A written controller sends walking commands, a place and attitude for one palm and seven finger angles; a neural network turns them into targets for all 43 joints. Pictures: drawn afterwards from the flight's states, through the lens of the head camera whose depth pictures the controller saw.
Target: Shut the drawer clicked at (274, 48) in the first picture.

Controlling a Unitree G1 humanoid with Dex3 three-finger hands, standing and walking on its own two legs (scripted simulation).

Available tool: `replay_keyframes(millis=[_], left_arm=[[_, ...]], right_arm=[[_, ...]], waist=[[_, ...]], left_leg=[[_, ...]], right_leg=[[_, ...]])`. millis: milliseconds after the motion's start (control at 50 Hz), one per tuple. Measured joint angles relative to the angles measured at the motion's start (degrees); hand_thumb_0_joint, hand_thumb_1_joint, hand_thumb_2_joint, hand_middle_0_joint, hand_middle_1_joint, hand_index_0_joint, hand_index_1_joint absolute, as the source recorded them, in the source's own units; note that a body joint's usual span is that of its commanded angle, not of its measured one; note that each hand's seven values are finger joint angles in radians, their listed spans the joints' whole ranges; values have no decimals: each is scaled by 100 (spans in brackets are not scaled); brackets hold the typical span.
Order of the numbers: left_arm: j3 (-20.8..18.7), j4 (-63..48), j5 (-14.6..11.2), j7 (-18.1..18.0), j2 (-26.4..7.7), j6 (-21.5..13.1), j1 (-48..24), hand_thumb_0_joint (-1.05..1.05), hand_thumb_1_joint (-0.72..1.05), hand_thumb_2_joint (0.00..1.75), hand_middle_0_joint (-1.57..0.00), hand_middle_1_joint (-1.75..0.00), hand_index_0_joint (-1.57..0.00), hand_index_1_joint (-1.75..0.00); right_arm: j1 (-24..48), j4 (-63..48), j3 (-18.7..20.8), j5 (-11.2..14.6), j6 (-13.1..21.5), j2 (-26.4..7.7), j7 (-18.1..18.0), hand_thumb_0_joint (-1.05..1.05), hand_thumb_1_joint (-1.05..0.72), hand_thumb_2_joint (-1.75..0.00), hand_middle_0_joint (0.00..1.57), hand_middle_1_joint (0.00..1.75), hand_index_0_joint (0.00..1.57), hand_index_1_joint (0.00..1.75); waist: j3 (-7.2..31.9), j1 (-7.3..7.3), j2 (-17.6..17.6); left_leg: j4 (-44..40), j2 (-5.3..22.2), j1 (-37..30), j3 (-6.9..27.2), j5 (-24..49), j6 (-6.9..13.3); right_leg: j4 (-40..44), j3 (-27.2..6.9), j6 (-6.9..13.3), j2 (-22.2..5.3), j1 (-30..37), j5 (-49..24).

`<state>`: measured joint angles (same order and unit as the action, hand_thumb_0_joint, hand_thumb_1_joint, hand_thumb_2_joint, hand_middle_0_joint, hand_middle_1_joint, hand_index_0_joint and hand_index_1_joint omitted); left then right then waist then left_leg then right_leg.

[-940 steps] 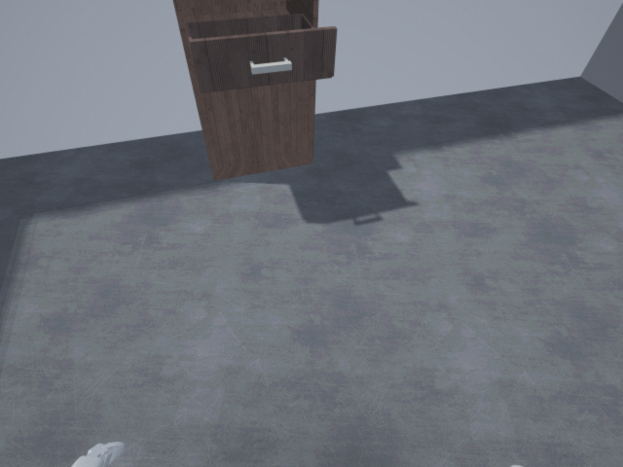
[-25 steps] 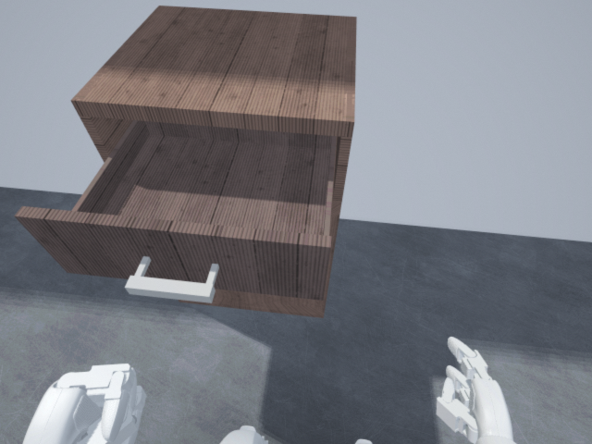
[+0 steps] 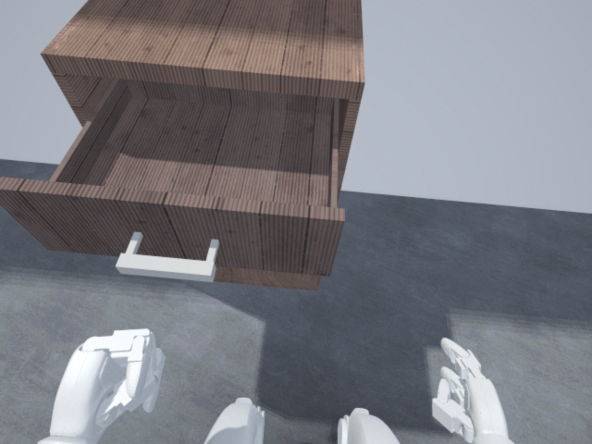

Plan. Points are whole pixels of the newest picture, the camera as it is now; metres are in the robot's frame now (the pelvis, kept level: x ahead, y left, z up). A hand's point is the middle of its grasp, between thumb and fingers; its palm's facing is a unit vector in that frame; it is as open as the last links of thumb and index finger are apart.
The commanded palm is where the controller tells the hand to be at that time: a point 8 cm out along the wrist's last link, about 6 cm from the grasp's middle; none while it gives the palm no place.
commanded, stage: bring the fist close to the handle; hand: left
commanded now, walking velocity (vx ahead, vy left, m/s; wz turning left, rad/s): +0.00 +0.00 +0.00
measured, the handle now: (171, 255) +0.36 +0.20 +0.01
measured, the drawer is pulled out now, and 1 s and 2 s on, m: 0.24 0.24 0.18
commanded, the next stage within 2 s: push the drawer shut in 0.74 s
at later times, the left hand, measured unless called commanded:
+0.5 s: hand (174, 351) +0.23 +0.17 +0.01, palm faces -0.06 -1.00 -0.02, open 3.3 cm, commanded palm +0.21 +0.22 +0.02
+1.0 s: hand (188, 350) +0.23 +0.15 +0.01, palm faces -0.05 -1.00 -0.06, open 3.3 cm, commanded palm +0.22 +0.21 +0.02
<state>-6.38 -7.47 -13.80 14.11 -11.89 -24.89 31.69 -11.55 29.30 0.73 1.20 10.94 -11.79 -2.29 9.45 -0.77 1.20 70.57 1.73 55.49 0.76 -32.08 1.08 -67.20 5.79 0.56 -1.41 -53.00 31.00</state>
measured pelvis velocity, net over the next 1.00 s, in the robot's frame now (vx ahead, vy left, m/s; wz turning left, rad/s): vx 0.00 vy -0.01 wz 0.00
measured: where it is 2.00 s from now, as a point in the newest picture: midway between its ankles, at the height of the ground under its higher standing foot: outside the picture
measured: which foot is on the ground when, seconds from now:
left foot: down 0.00-1.00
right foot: down 0.00-1.00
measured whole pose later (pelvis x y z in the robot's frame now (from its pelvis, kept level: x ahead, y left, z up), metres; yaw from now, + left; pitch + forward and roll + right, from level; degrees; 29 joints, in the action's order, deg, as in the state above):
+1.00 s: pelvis +0.00 -0.01 -0.03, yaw +0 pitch +22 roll -3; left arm -3.6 -5.2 -10.5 9.0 -12.5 -23.7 23.2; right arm -10.7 25.9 -0.5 0.3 5.0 -13.0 -1.6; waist 11.2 -1.2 1.8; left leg 77.4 1.9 65.3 1.4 -34.6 0.5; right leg -74.5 6.2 1.3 -1.4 -62.9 33.9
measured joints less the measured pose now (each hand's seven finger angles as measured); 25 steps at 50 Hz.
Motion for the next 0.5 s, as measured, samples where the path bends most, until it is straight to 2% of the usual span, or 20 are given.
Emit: replay_keyframes(millis=[240,400,500], left_arm=[[299,123,304,-331,17,70,-519,2,90,90,-140,-160,-140,-159],[130,299,246,-394,-67,112,-936,2,90,90,-140,-160,-140,-159],[200,68,206,-384,-83,275,-823,2,90,90,-140,-160,-140,-159]], right_arm=[[64,-221,-123,-89,-236,-44,55,1,-90,-90,20,30,20,30],[59,-207,-149,-103,-380,-79,77,1,-90,-90,20,30,20,30],[18,-216,-108,-72,-472,-88,91,1,-91,-90,20,30,20,30]], waist=[[75,3,-4],[103,-27,-22],[104,-54,19]], left_leg=[[505,-37,674,-30,-148,77],[739,-20,1035,2,-223,72],[710,-9,1008,4,-238,69]], right_leg=[[-488,-40,-63,-56,-663,134],[-700,-15,-53,-44,-1008,202],[-657,-15,-57,-30,-978,207]])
